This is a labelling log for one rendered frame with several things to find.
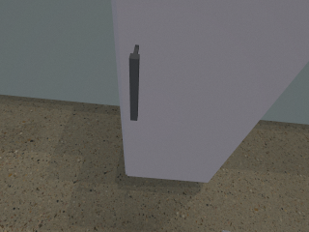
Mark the fridge door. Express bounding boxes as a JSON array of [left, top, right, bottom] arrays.
[[116, 0, 309, 183]]

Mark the handle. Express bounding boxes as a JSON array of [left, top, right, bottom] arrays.
[[128, 44, 140, 121]]

